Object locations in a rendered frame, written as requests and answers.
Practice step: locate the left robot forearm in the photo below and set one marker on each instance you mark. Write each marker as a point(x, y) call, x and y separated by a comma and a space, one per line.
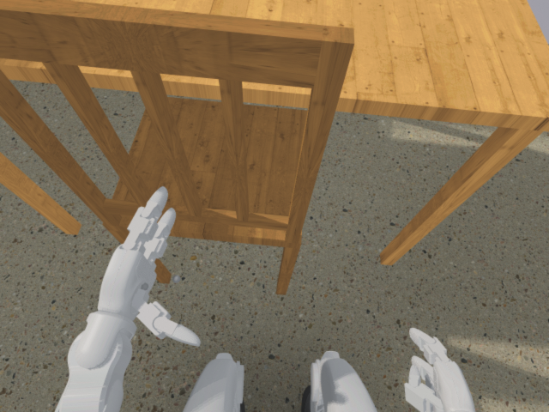
point(97, 361)

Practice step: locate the left robot hand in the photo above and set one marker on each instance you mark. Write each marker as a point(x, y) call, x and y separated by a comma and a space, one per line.
point(132, 264)

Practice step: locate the table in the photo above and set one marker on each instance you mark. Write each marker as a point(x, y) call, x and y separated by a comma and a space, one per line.
point(483, 62)

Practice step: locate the robot left thigh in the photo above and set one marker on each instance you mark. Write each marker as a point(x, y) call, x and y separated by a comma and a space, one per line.
point(219, 387)

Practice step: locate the right robot shin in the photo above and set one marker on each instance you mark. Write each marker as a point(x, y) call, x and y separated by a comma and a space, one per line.
point(331, 354)

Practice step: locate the chair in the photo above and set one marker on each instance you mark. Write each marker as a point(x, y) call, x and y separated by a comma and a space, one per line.
point(234, 172)

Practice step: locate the right robot hand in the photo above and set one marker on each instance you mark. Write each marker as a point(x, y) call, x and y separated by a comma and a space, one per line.
point(445, 389)

